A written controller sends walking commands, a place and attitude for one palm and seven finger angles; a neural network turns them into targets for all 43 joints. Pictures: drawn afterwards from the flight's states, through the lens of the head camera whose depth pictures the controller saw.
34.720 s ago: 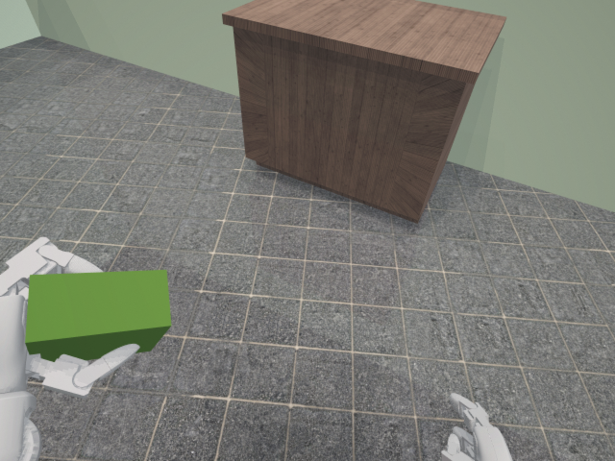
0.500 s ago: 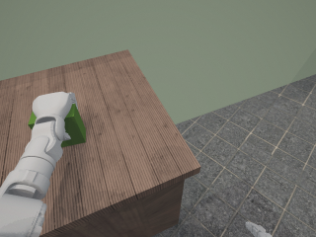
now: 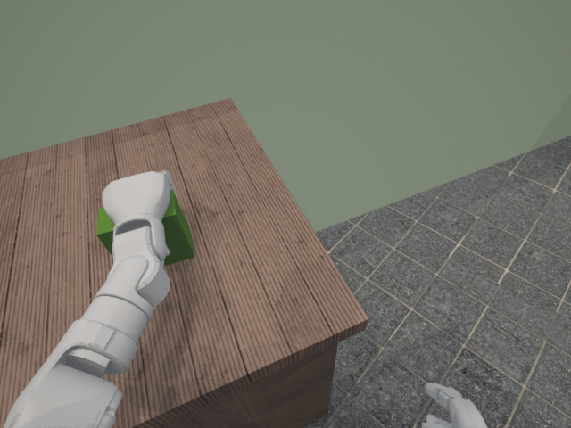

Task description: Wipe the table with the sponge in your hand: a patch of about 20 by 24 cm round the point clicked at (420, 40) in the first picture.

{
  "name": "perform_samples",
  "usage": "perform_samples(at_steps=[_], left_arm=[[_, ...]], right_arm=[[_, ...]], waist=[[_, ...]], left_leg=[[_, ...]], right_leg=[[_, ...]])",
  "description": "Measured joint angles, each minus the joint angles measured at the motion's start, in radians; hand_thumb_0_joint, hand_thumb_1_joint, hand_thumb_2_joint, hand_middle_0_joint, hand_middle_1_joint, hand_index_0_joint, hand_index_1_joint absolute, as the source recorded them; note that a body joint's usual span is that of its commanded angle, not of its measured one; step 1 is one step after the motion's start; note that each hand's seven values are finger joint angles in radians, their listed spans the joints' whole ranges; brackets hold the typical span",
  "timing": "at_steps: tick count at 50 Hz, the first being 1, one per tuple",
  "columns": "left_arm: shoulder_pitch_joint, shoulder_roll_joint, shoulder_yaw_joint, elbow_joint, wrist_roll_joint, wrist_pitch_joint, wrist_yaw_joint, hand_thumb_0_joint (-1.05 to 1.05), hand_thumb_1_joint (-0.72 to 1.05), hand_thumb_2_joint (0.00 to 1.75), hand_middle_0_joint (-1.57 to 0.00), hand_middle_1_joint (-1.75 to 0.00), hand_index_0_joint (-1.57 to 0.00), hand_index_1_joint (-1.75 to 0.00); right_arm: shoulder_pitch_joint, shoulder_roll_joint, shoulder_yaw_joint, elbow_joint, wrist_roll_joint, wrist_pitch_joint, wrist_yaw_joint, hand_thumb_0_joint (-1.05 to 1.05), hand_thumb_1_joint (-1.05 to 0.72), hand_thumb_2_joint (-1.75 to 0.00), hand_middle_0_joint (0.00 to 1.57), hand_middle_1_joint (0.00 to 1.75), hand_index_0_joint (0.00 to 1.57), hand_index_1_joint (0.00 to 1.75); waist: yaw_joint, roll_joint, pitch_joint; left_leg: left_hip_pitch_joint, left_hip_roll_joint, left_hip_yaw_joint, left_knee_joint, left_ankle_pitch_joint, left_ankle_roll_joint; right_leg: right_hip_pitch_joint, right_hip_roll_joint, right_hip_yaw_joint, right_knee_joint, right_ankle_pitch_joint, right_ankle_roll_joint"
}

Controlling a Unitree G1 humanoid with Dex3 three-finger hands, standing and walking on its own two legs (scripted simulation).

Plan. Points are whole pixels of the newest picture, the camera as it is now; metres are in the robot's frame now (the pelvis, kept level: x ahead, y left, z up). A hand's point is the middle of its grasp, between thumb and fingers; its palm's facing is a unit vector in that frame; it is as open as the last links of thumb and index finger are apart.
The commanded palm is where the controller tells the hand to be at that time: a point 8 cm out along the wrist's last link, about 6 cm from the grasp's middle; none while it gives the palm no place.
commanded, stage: wipe back along the middle lane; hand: left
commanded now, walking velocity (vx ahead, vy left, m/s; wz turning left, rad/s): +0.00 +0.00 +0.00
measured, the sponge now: (153, 240) +0.37 +0.26 +0.04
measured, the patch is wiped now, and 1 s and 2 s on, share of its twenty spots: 0.70 0.80 0.85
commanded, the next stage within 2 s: slide across to the third lane in 1.50 s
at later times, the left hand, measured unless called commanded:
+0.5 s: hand (162, 249) +0.33 +0.21 +0.09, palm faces +0.03 -0.04 -1.00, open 10.0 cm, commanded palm +0.29 +0.20 +0.12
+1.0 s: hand (168, 277) +0.29 +0.19 +0.08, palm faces +0.08 -0.07 -0.99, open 10.0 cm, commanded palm +0.24 +0.18 +0.12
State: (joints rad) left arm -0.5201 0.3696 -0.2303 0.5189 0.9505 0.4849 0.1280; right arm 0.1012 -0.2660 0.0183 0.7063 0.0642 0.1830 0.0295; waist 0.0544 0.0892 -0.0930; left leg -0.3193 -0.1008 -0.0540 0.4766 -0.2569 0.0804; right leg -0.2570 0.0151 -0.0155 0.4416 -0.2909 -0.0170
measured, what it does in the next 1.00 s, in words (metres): stands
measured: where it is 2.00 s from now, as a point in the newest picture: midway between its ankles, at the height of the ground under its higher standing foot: outside the picture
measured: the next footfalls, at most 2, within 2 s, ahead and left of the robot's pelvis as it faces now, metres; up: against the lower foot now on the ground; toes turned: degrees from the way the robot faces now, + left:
none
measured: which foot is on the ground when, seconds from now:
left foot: down 0.00-1.00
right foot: down 0.00-1.00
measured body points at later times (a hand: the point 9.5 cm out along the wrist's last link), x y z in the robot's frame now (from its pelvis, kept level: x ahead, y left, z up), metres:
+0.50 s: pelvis +0.00 -0.04 +0.00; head -0.01 -0.08 +0.45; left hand +0.32 +0.21 +0.14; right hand +0.20 -0.27 -0.10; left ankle -0.02 +0.06 -0.74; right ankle -0.05 -0.12 -0.74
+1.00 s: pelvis -0.01 -0.04 +0.00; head -0.04 -0.09 +0.44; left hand +0.28 +0.19 +0.14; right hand +0.21 -0.27 -0.09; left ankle -0.02 +0.06 -0.74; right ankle -0.05 -0.12 -0.74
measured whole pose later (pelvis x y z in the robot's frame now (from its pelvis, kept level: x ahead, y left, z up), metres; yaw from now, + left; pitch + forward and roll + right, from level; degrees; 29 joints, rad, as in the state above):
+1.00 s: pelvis -0.01 -0.04 +0.00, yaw -3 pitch +1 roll +1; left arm -0.07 0.37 -0.23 0.03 0.94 0.61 0.11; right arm 0.03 -0.28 0.03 0.64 0.09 0.18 0.02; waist 0.06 0.11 -0.09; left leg -0.23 -0.05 -0.02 0.50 -0.28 0.03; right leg -0.21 0.07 0.02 0.50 -0.31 -0.06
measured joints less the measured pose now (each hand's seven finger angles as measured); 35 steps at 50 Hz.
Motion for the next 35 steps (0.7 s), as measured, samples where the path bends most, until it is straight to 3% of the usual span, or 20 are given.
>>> perform_samples(at_steps=[22,35], left_arm=[[0.244,0.043,0.025,-0.247,-0.022,0.068,-0.033,0.01,-0.48,1.07,-0.69,-1.43,-0.70,-1.42],[0.389,0.027,0.028,-0.400,-0.025,0.076,-0.017,0.02,-0.48,1.07,-0.68,-1.44,-0.71,-1.41]], right_arm=[[-0.051,-0.028,0.016,-0.063,0.026,0.019,-0.019,0.01,-0.91,-0.90,0.20,0.29,0.20,0.30],[-0.035,-0.032,0.007,-0.063,0.026,0.010,-0.017,0.01,-0.91,-0.90,0.20,0.29,0.20,0.30]], waist=[[-0.006,0.006,0.005],[0.001,0.023,0.003]], left_leg=[[0.062,0.046,0.018,0.006,-0.021,-0.041],[0.080,0.053,0.029,0.010,-0.023,-0.048]], right_leg=[[0.044,0.046,0.020,0.021,-0.012,-0.039],[0.051,0.052,0.031,0.041,-0.017,-0.047]])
